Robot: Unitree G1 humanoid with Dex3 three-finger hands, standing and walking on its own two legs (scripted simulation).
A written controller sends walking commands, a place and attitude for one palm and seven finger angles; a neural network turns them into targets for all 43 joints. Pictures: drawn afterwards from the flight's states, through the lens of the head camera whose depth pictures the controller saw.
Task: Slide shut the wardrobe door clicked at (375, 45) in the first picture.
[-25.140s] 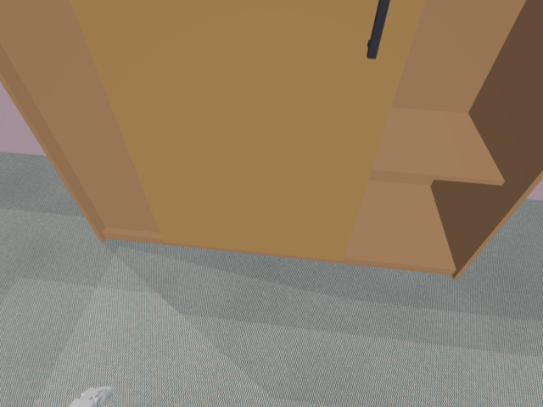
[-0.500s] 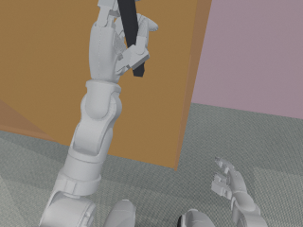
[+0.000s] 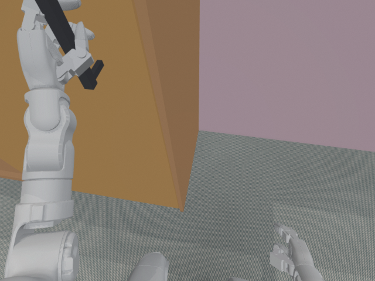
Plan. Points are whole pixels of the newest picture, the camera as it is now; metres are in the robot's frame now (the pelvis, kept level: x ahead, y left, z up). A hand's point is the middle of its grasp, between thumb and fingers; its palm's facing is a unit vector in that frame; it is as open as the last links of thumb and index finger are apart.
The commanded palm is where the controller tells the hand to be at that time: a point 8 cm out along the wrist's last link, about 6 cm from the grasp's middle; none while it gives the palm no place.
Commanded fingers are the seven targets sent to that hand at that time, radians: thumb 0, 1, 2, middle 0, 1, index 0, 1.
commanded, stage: stop walking and hold the door there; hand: left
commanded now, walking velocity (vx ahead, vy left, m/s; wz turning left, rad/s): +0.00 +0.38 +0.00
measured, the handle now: (71, 28) +0.43 +0.23 +0.27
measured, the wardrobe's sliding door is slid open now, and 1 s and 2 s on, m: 0.00 0.00 0.00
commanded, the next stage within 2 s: none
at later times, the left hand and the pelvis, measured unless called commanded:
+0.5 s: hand (84, 52) +0.39 +0.21 +0.26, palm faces +0.28 -0.95 -0.12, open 5.8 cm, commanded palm +0.35 +0.24 +0.25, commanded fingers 0.00 0.90 0.90 -0.45 -1.40 -0.45 -1.40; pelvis +0.01 +0.01 +0.01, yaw -6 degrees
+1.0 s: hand (84, 53) +0.39 +0.21 +0.26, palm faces +0.21 -0.98 -0.07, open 5.8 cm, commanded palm +0.36 +0.24 +0.25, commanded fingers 0.00 0.90 0.90 -0.45 -1.40 -0.45 -1.40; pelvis +0.01 +0.04 +0.01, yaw -6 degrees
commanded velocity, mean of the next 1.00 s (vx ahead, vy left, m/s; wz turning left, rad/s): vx -0.01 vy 0.03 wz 0.00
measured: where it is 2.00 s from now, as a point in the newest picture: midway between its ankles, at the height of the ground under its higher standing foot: outside the picture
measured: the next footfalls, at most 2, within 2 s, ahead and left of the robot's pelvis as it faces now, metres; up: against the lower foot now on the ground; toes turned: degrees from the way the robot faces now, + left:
left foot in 0.14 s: +0.07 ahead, +0.08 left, +0.00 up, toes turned +4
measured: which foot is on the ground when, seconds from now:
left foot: up 0.00-0.12, down 0.14-1.00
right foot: down 0.00-1.00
